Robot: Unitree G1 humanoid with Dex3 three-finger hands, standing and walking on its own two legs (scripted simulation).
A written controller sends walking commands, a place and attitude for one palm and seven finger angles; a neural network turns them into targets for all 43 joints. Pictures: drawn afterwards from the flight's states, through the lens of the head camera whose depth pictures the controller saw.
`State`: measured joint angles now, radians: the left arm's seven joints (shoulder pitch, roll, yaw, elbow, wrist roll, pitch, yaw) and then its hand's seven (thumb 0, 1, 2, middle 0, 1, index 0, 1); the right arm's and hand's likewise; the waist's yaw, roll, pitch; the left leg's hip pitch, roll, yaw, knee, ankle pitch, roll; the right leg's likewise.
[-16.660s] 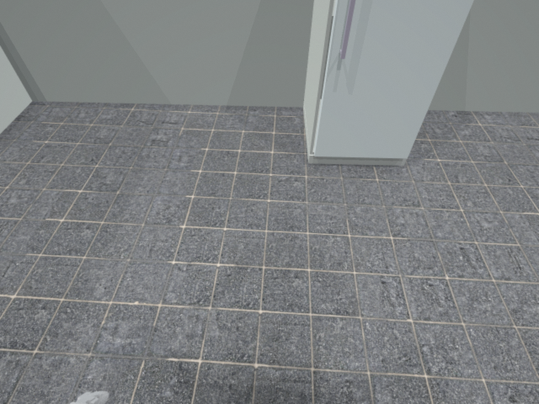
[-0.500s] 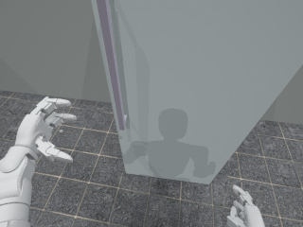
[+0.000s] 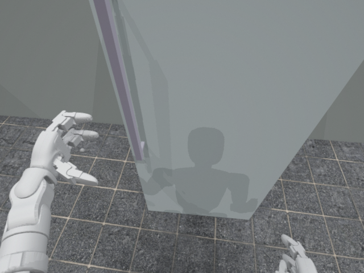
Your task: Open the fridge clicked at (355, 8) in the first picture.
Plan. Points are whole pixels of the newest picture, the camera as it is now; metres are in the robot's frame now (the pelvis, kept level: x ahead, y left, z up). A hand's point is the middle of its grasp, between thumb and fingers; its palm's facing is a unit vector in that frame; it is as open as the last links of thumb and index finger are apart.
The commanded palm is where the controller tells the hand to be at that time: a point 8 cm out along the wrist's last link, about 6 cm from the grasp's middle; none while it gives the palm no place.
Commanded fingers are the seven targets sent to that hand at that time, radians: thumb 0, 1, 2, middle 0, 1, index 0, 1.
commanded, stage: move the hooked fingers beside the handle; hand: left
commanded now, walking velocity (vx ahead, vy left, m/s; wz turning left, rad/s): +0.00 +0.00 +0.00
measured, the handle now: (128, 97) +0.46 +0.15 +0.14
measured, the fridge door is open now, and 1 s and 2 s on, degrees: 0 0 0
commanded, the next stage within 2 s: feel for the door with the fingertips in 1.54 s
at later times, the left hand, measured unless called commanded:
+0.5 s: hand (94, 135) +0.38 +0.22 +0.09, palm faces +0.00 -1.00 -0.02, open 14.0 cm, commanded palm +0.36 +0.27 +0.09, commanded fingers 0.00 -0.50 0.30 -0.30 -1.20 -0.30 -1.20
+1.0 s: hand (102, 129) +0.41 +0.21 +0.09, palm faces -0.02 -1.00 -0.03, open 14.0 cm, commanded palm +0.38 +0.26 +0.09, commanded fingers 0.00 -0.50 0.30 -0.30 -1.20 -0.30 -1.20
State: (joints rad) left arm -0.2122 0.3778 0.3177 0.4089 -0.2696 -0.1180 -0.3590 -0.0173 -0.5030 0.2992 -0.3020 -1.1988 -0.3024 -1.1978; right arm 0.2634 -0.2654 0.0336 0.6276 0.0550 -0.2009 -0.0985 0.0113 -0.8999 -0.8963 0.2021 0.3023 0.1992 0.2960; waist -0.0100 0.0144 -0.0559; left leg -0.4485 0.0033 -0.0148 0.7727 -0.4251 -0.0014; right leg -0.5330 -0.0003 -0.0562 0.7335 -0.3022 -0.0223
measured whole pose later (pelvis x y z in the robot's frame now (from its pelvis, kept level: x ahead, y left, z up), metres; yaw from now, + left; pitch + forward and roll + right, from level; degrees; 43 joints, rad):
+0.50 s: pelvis -0.01 +0.00 -0.01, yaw +0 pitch +8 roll +0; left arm -0.44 0.41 0.32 0.66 -0.23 -0.16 -0.34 -0.02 -0.50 0.30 -0.30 -1.20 -0.30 -1.20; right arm 0.28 -0.27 0.03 0.64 0.06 -0.16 -0.09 0.01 -0.90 -0.90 0.20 0.30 0.20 0.30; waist -0.04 0.00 -0.06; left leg -0.53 0.01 -0.01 0.81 -0.43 0.00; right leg -0.61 0.00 -0.05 0.76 -0.30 -0.03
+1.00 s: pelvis +0.00 +0.01 -0.01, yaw -1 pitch +10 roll -1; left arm -0.48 0.39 0.31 0.71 -0.20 -0.21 -0.29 -0.02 -0.50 0.30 -0.30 -1.20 -0.30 -1.20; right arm 0.33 -0.26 0.02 0.64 0.05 -0.12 -0.06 0.01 -0.90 -0.90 0.20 0.30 0.20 0.30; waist -0.06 0.01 -0.08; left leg -0.56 0.01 0.01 0.82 -0.44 0.01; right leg -0.64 0.01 -0.03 0.76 -0.29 -0.01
